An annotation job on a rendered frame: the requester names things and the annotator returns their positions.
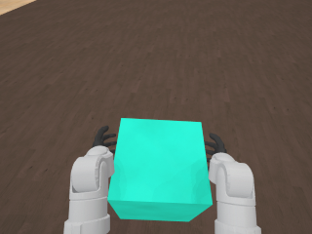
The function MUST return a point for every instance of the left robot forearm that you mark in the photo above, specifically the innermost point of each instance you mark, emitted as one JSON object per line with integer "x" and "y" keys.
{"x": 88, "y": 193}

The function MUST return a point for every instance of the right robot hand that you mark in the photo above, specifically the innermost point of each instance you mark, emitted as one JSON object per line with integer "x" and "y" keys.
{"x": 218, "y": 146}

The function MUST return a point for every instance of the carton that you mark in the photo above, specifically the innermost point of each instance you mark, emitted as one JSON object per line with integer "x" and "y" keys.
{"x": 160, "y": 171}

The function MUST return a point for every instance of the right robot forearm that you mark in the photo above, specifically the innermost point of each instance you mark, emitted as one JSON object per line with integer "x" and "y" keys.
{"x": 235, "y": 195}

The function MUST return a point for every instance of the left robot hand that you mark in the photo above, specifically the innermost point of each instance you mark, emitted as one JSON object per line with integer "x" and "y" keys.
{"x": 100, "y": 138}

